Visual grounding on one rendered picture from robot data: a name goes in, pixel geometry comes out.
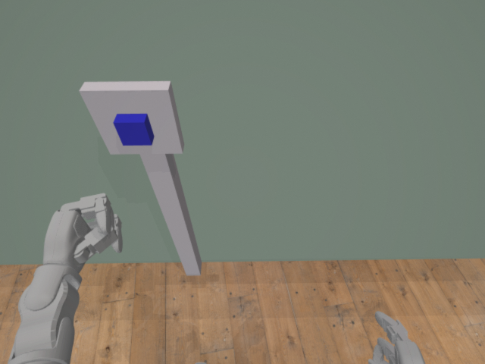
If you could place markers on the button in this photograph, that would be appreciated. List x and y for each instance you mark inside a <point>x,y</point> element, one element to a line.
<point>134,129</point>

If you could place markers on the panel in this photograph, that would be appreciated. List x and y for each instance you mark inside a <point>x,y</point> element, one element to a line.
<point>104,101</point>

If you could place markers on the left robot forearm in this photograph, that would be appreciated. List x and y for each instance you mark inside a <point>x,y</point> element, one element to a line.
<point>47,308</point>

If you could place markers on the right robot hand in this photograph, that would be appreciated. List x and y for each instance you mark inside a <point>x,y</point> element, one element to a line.
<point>404,351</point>

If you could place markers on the left robot hand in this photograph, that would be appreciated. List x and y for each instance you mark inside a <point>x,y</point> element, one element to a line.
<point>71,241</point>

